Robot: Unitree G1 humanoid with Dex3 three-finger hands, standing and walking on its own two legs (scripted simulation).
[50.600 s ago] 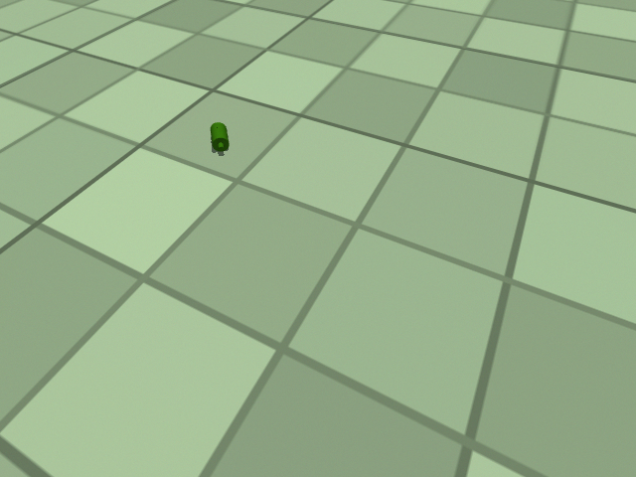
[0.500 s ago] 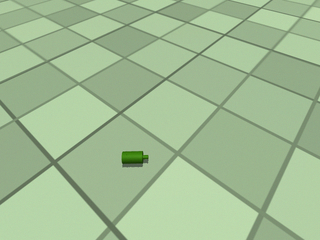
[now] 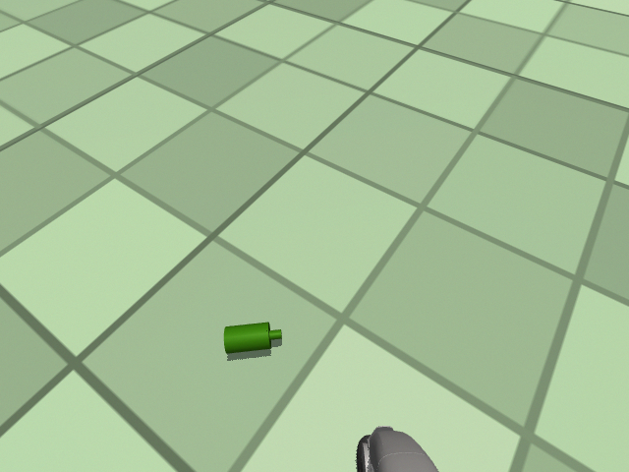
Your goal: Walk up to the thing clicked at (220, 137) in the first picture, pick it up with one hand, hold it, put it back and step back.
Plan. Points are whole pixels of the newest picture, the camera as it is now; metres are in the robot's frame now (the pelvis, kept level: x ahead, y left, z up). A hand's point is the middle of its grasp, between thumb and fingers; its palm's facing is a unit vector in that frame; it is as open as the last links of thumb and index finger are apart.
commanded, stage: walk up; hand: left
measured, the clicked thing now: (254, 337) +0.58 +0.20 -0.72
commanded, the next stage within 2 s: none
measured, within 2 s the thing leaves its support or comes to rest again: neither
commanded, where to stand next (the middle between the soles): +0.21 -0.03 m, yaw +3 degrees
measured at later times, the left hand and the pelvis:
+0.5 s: hand (151, 428) +0.21 +0.26 -0.17, palm faces +0.02 -0.94 -0.33, open 7.3 cm; pelvis +0.13 +0.00 -0.02, yaw +3 degrees
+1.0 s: hand (148, 460) +0.16 +0.25 -0.15, palm faces +0.01 -0.91 -0.41, open 7.3 cm; pelvis +0.12 -0.02 -0.01, yaw +1 degrees
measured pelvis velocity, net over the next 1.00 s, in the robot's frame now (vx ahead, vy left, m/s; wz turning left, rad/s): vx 0.12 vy -0.02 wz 0.02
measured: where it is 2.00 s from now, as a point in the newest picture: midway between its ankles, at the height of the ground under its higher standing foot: outside the picture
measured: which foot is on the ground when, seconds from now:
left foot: down 0.00-0.08, up 0.10-0.44, down 0.46-1.00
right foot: up 0.00-0.04, down 0.06-0.50, up 0.52-0.74, down 0.76-1.00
